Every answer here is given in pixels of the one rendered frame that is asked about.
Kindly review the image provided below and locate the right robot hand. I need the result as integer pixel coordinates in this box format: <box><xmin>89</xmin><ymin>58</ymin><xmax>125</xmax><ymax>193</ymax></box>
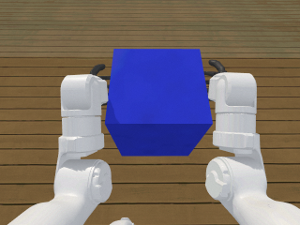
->
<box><xmin>203</xmin><ymin>59</ymin><xmax>227</xmax><ymax>101</ymax></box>

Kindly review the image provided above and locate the left robot shin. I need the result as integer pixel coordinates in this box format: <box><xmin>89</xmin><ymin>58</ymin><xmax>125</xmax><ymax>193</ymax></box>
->
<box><xmin>121</xmin><ymin>217</ymin><xmax>132</xmax><ymax>223</ymax></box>

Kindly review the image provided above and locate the right robot forearm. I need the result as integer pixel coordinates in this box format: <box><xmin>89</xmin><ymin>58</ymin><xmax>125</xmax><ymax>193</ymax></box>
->
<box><xmin>208</xmin><ymin>72</ymin><xmax>267</xmax><ymax>186</ymax></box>

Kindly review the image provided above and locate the left robot forearm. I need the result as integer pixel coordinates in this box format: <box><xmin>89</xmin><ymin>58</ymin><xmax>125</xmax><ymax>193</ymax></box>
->
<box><xmin>53</xmin><ymin>74</ymin><xmax>109</xmax><ymax>193</ymax></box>

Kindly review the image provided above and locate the left robot hand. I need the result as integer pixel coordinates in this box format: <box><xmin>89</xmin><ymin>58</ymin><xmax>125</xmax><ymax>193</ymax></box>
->
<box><xmin>90</xmin><ymin>64</ymin><xmax>111</xmax><ymax>106</ymax></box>

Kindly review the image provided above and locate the robot right upper arm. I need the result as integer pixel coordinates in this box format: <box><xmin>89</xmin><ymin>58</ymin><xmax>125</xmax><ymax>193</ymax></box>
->
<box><xmin>205</xmin><ymin>157</ymin><xmax>300</xmax><ymax>225</ymax></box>

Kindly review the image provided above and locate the robot left upper arm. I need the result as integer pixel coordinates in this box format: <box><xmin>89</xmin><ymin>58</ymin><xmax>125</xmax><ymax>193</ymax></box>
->
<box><xmin>8</xmin><ymin>159</ymin><xmax>113</xmax><ymax>225</ymax></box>

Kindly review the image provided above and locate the carton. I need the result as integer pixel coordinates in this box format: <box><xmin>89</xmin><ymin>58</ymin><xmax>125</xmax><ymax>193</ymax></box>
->
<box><xmin>105</xmin><ymin>49</ymin><xmax>213</xmax><ymax>157</ymax></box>

